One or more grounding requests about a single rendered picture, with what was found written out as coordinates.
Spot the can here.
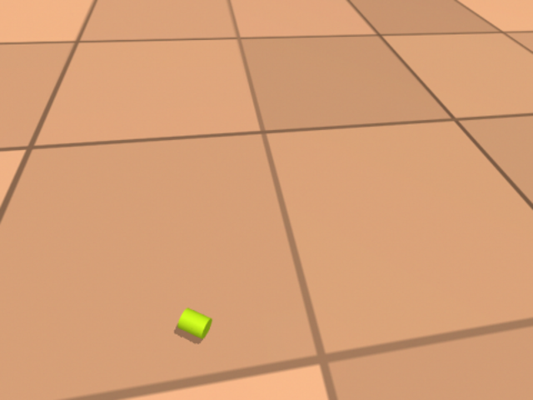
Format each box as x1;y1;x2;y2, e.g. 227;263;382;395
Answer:
177;308;212;339

